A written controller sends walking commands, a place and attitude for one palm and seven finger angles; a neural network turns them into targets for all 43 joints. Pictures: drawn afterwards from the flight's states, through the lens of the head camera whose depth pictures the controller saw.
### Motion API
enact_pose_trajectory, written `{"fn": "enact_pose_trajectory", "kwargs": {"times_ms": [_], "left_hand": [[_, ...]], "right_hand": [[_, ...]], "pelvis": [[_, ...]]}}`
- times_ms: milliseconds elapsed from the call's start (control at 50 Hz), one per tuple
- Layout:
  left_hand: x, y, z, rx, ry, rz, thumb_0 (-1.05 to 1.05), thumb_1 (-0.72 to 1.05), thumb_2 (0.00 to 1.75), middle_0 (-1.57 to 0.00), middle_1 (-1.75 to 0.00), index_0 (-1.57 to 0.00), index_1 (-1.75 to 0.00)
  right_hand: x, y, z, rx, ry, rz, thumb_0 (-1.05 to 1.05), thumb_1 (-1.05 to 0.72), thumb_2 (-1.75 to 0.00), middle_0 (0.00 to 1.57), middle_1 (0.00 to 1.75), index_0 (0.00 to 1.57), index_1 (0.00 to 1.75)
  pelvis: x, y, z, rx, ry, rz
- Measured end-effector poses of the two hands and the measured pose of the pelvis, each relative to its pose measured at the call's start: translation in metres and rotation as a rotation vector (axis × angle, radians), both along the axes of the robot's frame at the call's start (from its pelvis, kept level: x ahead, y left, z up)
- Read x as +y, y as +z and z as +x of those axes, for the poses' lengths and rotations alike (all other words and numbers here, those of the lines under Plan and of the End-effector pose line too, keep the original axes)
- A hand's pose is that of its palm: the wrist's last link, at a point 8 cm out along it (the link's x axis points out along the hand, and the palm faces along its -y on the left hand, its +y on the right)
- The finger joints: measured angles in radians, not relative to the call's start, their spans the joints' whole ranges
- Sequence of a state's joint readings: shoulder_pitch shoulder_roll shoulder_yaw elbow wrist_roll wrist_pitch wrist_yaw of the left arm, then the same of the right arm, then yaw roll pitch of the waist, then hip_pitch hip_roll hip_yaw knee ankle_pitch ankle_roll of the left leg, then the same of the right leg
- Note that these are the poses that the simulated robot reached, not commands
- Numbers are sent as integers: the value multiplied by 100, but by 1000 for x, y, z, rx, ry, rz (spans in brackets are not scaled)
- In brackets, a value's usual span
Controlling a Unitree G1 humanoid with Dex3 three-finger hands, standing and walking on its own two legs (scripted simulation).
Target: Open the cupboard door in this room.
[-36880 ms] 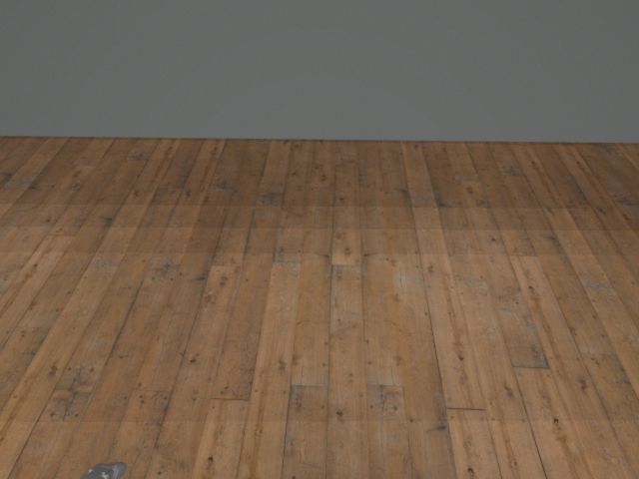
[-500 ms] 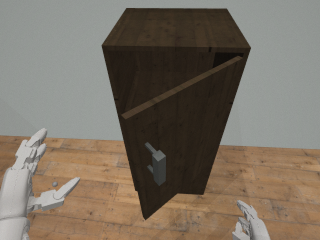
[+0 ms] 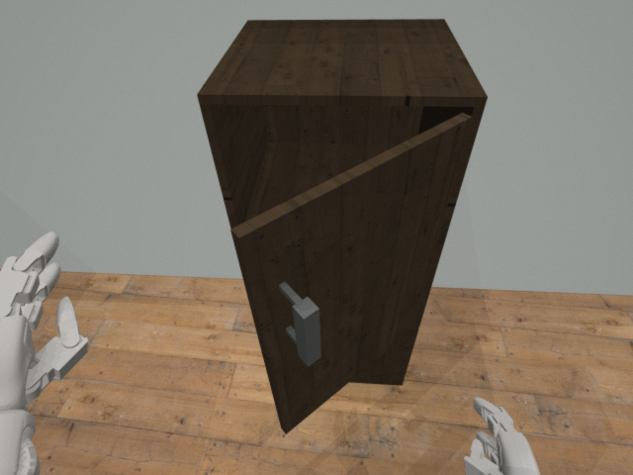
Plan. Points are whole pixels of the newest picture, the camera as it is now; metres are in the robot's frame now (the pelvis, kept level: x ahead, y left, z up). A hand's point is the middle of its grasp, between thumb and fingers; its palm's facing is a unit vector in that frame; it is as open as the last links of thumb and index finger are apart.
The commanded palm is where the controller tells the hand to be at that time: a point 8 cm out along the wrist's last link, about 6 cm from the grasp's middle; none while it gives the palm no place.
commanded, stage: draw the hand back to the body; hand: left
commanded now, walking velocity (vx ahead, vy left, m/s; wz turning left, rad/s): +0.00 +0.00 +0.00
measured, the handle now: (298, 323) +0.31 +0.07 +0.03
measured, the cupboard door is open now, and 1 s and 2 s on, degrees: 43 43 43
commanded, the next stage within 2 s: step back with the hand held close in 0.10 s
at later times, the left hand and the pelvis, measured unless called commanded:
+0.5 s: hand (93, 344) +0.18 +0.25 +0.15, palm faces +0.34 -0.79 -0.51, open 7.4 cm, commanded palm +0.13 +0.29 +0.17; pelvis -0.02 +0.00 +0.00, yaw -2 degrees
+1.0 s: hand out of the picture +0.08 +0.28 +0.16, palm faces +0.48 -0.73 -0.48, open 7.4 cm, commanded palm +0.02 +0.32 +0.17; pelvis -0.11 +0.01 -0.02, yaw +1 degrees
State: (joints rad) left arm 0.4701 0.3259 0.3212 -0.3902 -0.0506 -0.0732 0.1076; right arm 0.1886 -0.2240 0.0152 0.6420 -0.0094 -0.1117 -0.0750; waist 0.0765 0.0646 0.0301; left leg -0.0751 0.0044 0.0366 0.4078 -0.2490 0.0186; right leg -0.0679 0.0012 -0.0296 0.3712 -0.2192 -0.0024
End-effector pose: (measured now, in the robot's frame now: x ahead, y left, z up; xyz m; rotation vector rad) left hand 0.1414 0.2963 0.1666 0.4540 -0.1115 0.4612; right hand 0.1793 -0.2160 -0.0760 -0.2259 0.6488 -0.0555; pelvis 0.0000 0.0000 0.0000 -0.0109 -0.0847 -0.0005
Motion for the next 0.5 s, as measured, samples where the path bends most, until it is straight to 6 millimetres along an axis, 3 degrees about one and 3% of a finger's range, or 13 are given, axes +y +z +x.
{"fn": "enact_pose_trajectory", "kwargs": {"times_ms": [320, 500], "left_hand": [[-7, 12, -1, -29, -11, 66, 1, 89, 90, -21, -31, -21, -31], [-12, 7, 4, 47, -118, 124, 1, 89, 90, -21, -31, -21, -31]], "right_hand": [[-16, 0, -9, 4, -30, 7, 1, -90, -90, 21, 30, 20, 30], [-32, 3, -32, 28, -133, -22, 1, -90, -90, 21, 30, 20, 30]], "pelvis": [[-12, 0, -7, 25, -9, -7], [-3, 0, -24, 75, -39, 2]]}}
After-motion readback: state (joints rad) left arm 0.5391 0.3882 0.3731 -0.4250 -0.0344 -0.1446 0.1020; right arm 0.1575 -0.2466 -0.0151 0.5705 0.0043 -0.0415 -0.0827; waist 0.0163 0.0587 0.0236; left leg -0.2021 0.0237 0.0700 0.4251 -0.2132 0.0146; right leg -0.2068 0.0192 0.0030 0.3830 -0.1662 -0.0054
